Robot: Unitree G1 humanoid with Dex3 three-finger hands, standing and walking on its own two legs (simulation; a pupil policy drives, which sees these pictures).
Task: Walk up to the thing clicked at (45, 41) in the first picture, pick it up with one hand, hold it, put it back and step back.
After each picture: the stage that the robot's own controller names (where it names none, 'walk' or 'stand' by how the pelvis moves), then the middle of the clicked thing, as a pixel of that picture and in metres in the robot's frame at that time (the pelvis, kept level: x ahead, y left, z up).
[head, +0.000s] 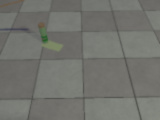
stand; (43, 33) +1.42 +0.43 -0.65
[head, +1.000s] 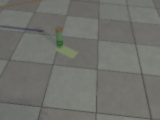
walk; (59, 38) +1.33 +0.19 -0.64
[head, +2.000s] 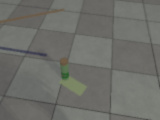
walk; (64, 69) +0.87 +0.13 -0.64
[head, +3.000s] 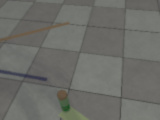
walk; (64, 101) +0.56 +0.19 -0.62
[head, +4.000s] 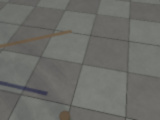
stand; out of the picture +0.42 +0.13 -0.65
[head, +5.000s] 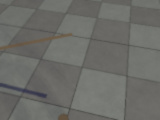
stand; out of the picture +0.42 +0.14 -0.66
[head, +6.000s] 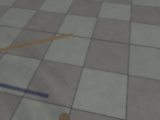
stand; out of the picture +0.43 +0.14 -0.66
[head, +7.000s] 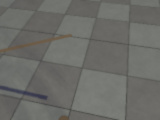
stand; out of the picture +0.41 +0.15 -0.66
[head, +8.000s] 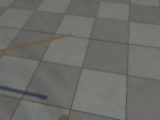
stand; out of the picture +0.41 +0.15 -0.66
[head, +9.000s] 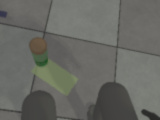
go down; (40, 54) +0.50 +0.13 -0.34
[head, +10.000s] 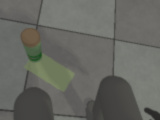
go down; (33, 48) +0.51 +0.14 -0.29
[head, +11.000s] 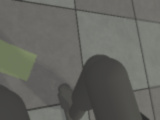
close in; out of the picture +0.51 +0.20 -0.18
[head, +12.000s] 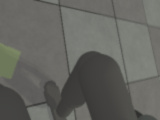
close; out of the picture +0.51 +0.21 -0.18
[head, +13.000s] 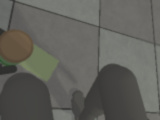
lift; (12, 52) +0.39 +0.19 -0.11
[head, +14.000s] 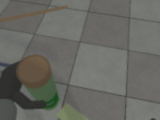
hold; (43, 88) +0.30 +0.13 +0.06
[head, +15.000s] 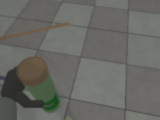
hold; (43, 89) +0.30 +0.13 +0.05
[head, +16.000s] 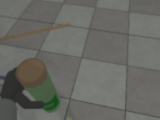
hold; (43, 90) +0.30 +0.14 +0.05
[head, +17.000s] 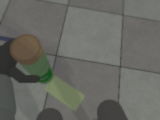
crouch; (37, 64) +0.39 +0.13 -0.02
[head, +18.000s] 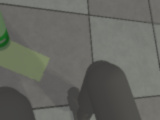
lower; out of the picture +0.50 +0.16 -0.10
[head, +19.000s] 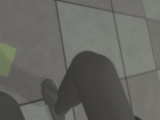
lower; out of the picture +0.48 +0.21 -0.19
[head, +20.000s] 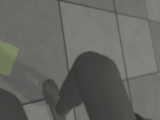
lower; out of the picture +0.47 +0.21 -0.19
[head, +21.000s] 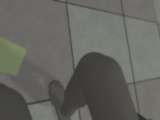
lower; out of the picture +0.46 +0.19 -0.17
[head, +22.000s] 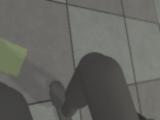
rest; out of the picture +0.46 +0.19 -0.17
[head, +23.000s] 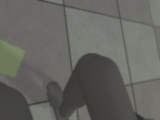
open; out of the picture +0.46 +0.18 -0.19
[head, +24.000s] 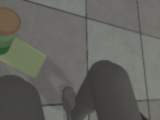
stand; (1, 36) +0.46 +0.17 -0.20
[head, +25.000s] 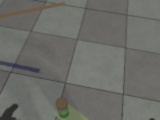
stand; (62, 108) +0.40 +0.10 -0.54
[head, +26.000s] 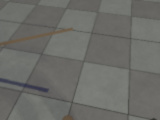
stand; out of the picture +0.39 +0.10 -0.60
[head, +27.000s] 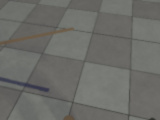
stand; out of the picture +0.39 +0.09 -0.60
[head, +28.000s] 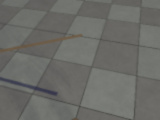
stand; out of the picture +0.40 +0.09 -0.65
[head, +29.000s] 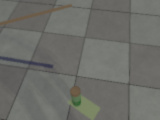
walk; (76, 97) +0.50 +0.06 -0.63
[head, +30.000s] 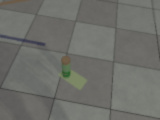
walk; (66, 68) +0.74 +0.09 -0.63
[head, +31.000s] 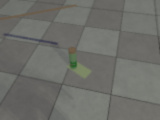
stand; (72, 58) +1.03 +0.14 -0.64
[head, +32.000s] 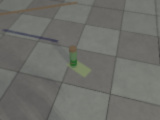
stand; (73, 57) +1.03 +0.10 -0.65
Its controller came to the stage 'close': yes
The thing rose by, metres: 0.70
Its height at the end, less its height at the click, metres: +0.00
